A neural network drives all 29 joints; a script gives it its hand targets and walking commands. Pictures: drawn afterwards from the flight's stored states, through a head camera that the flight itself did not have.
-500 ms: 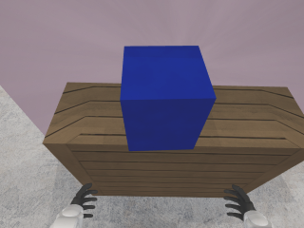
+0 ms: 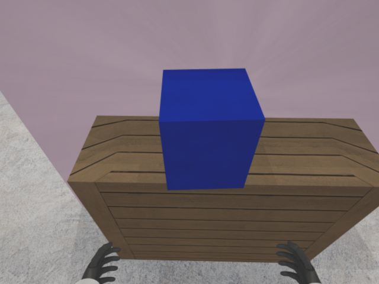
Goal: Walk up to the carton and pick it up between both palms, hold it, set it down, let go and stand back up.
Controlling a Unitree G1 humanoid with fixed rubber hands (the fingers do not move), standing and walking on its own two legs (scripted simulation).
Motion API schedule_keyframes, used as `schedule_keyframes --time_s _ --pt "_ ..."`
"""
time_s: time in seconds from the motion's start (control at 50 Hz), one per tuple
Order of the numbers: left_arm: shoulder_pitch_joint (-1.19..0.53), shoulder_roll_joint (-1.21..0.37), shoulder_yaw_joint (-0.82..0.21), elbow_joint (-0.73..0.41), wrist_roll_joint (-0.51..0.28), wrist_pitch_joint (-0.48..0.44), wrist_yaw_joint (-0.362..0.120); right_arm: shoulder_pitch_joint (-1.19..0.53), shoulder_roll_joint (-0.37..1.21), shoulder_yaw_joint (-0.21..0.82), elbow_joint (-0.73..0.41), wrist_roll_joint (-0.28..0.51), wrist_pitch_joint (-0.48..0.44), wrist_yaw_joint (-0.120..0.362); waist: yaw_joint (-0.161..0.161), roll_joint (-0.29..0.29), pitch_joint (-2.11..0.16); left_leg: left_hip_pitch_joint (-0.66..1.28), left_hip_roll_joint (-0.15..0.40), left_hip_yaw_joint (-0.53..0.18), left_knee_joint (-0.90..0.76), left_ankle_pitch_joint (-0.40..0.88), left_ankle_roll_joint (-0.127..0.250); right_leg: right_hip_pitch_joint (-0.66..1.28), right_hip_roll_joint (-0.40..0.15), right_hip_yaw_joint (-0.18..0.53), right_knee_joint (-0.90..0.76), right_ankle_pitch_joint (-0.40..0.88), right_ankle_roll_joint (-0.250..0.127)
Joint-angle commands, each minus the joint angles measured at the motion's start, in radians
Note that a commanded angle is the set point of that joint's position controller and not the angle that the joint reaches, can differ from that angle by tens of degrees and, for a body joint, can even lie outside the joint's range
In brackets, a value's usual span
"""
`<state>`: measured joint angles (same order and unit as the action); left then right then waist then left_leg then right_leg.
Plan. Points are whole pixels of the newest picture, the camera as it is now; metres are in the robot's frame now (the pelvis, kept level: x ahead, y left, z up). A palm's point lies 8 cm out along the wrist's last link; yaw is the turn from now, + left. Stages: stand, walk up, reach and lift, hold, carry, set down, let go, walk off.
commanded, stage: let go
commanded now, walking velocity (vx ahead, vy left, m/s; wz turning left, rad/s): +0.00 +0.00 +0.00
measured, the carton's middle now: (204, 131) +0.48 -0.01 +0.05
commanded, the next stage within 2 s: stand in 0.12 s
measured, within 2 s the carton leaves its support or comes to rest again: neither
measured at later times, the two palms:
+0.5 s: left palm out of the picture +0.12 +0.25 -0.12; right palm out of the picture +0.10 -0.22 -0.12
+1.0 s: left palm out of the picture +0.03 +0.25 -0.14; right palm out of the picture +0.03 -0.21 -0.14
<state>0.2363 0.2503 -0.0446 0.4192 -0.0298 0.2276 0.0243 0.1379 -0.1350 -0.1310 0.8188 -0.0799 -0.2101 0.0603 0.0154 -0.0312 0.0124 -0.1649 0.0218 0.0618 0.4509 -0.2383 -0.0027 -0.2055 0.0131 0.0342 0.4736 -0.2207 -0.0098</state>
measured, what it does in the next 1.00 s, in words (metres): stands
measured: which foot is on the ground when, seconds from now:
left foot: down 0.00-1.00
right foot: down 0.00-1.00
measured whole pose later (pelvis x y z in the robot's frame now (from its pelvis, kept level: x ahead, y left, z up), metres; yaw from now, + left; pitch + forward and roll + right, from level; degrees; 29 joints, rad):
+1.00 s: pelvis +0.03 +0.03 +0.00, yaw +1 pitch +0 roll -1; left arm 0.37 0.16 0.01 0.98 0.02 -0.02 0.04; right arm 0.36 -0.18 -0.03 0.99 -0.02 -0.01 -0.03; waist 0.00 0.00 -0.03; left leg -0.21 0.00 0.06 0.51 -0.31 0.04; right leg -0.22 -0.01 0.04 0.49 -0.27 0.03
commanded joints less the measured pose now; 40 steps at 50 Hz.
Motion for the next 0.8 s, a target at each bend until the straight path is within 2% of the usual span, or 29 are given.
schedule_keyframes --time_s 0.0,0.1,0.12,0.14,0.16,0.18,0.2,0.22,0.24,0.26,0.28,0.34,0.54,0.64,0.78 --pt "-0.086 0.087 0.029 -0.116 -0.003 -0.027 0.006 -0.094 -0.105 -0.025 -0.098 0.004 -0.030 0.001 -0.001 0.031 -0.013 -0.175 0.011 0.023 -0.149 -0.090 0.024 0.119 0.012 -0.001 -0.075 -0.053 -0.024" --pt "-0.084 0.089 0.028 -0.116 -0.001 -0.025 0.006 -0.089 -0.100 -0.016 -0.092 0.012 -0.032 0.003 0.000 0.025 -0.022 -0.135 0.007 0.022 -0.136 -0.057 0.018 0.092 0.005 0.003 -0.091 -0.044 -0.021" --pt "0.094 0.062 0.072 0.027 0.127 -0.194 -0.011 0.095 -0.084 0.037 -0.015 0.072 0.101 -0.016 0.043 0.108 -0.004 -0.144 0.077 -0.099 -0.057 -0.155 0.056 -0.052 -0.095 0.109 -0.174 -0.106 -0.001" --pt "0.120 0.117 0.080 0.061 0.120 -0.245 -0.018 0.144 -0.090 0.028 -0.037 0.063 0.159 -0.028 -0.001 0.002 0.086 -0.206 0.051 -0.080 -0.016 -0.294 0.050 -0.131 -0.105 0.148 -0.229 -0.302 -0.002" --pt "0.041 0.109 0.079 0.052 0.115 -0.277 -0.027 0.134 -0.093 0.035 -0.057 0.068 0.177 -0.032 -0.032 -0.081 0.079 -0.121 0.051 -0.077 0.011 -0.160 0.047 -0.176 -0.119 0.178 -0.235 -0.274 -0.009" --pt "-0.012 0.067 0.071 0.045 0.108 -0.300 -0.034 0.111 -0.112 0.038 -0.070 0.063 0.173 -0.030 -0.033 -0.048 0.013 -0.082 0.069 -0.082 0.021 -0.044 0.053 -0.152 -0.106 0.162 -0.200 -0.132 -0.015" --pt "-0.022 0.041 0.067 0.055 0.093 -0.312 -0.038 0.104 -0.130 0.038 -0.074 0.055 0.165 -0.030 -0.033 -0.021 -0.043 -0.072 0.068 -0.088 0.014 -0.036 0.054 -0.133 -0.090 0.142 -0.173 -0.082 -0.014" --pt "-0.011 0.032 0.068 0.071 0.083 -0.316 -0.037 0.120 -0.145 0.038 -0.069 0.055 0.157 -0.030 -0.029 -0.023 -0.069 -0.083 0.072 -0.105 -0.003 -0.065 0.053 -0.114 -0.083 0.127 -0.156 -0.074 -0.014" --pt "-0.005 0.031 0.069 0.082 0.078 -0.322 -0.037 0.117 -0.155 0.038 -0.066 0.050 0.150 -0.028 -0.011 0.014 -0.087 -0.104 0.080 -0.121 -0.010 -0.056 0.056 -0.078 -0.074 0.104 -0.129 -0.015 -0.014" --pt "0.013 0.027 0.069 0.098 0.076 -0.327 -0.035 0.107 -0.147 0.044 -0.063 0.048 0.144 -0.027 0.003 0.050 -0.097 -0.116 0.084 -0.126 -0.014 -0.009 0.055 -0.044 -0.074 0.092 -0.100 0.064 -0.016" --pt "0.041 0.029 0.072 0.121 0.075 -0.330 -0.031 0.105 -0.139 0.049 -0.062 0.048 0.141 -0.027 0.009 0.063 -0.109 -0.106 0.085 -0.125 -0.009 0.052 0.053 -0.031 -0.075 0.084 -0.077 0.128 -0.019" --pt "0.081 0.040 0.080 0.174 0.067 -0.333 -0.018 0.153 -0.140 0.055 -0.039 0.056 0.137 -0.034 0.006 0.068 -0.149 -0.077 0.086 -0.120 0.012 0.187 0.056 -0.003 -0.077 0.065 -0.032 0.228 -0.020" --pt "0.156 0.015 0.081 0.323 0.050 -0.300 0.008 0.253 -0.153 0.063 0.037 0.055 0.157 -0.070 -0.005 0.068 -0.071 -0.033 0.107 -0.119 0.026 0.427 0.077 -0.055 -0.074 0.034 0.003 0.215 0.001" --pt "0.169 0.014 0.083 0.386 0.047 -0.285 0.015 0.266 -0.153 0.065 0.067 0.057 0.167 -0.081 -0.009 0.053 -0.043 -0.026 0.105 -0.115 0.017 0.421 0.081 -0.053 -0.077 0.034 -0.002 0.212 0.006" --pt "0.178 0.010 0.083 0.463 0.048 -0.270 0.017 0.274 -0.144 0.070 0.106 0.058 0.179 -0.088 -0.012 0.038 -0.011 -0.038 0.092 -0.112 -0.012 0.287 0.080 -0.043 -0.082 0.043 -0.020 0.210 0.006"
